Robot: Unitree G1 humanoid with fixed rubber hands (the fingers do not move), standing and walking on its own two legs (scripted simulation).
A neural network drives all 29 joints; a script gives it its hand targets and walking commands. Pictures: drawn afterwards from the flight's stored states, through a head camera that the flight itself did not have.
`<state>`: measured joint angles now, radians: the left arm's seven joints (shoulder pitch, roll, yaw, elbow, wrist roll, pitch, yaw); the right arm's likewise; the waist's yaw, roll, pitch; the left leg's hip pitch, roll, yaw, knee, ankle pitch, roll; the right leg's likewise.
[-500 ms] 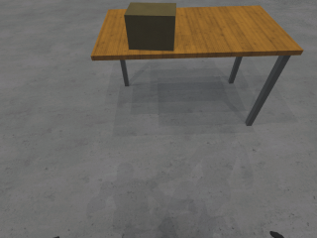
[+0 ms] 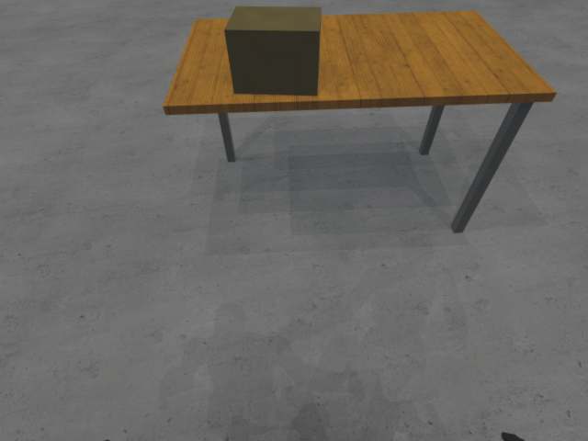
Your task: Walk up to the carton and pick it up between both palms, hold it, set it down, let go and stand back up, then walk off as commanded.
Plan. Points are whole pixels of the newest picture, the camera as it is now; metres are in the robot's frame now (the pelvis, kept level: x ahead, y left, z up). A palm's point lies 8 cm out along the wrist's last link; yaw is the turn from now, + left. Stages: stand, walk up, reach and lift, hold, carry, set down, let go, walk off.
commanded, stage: stand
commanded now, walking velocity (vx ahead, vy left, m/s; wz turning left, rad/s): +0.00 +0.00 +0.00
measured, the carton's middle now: (276, 51) +1.12 +0.04 +0.00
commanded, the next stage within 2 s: none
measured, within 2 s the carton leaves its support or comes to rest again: neither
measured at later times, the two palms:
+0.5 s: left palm out of the picture +0.10 +0.31 -0.11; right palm out of the picture +0.08 -0.31 -0.11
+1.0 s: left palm out of the picture +0.10 +0.31 -0.11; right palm out of the picture +0.08 -0.31 -0.11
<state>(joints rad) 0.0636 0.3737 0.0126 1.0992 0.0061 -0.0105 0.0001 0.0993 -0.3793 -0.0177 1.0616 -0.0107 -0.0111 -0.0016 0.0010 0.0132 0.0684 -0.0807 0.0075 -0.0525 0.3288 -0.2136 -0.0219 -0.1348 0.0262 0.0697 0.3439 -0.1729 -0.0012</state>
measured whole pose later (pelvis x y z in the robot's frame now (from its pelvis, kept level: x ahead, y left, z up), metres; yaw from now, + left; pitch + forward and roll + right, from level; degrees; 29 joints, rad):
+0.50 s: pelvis +0.00 +0.00 +0.00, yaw +0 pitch -2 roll +0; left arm 0.07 0.37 0.01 1.09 0.01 -0.01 0.00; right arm 0.11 -0.38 -0.02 1.06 -0.01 -0.01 0.00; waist 0.00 0.01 0.07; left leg -0.08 0.01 -0.04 0.33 -0.22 -0.02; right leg -0.13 0.03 0.07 0.34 -0.17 0.00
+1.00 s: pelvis +0.00 +0.00 +0.00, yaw -1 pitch -2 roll +0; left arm 0.08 0.38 0.01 1.09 0.01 -0.01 0.00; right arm 0.11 -0.38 -0.02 1.06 -0.01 -0.01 0.00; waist 0.00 0.01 0.07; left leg -0.07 0.01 -0.03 0.33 -0.22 -0.02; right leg -0.13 0.03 0.08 0.35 -0.18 0.00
